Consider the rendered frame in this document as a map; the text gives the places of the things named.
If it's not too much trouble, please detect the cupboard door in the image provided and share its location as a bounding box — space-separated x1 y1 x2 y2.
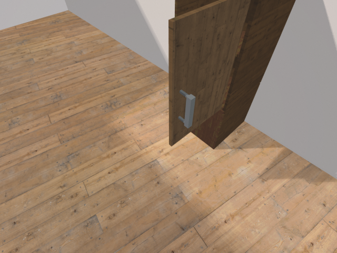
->
168 0 251 146

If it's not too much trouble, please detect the handle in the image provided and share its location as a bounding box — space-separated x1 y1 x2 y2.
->
178 90 196 128

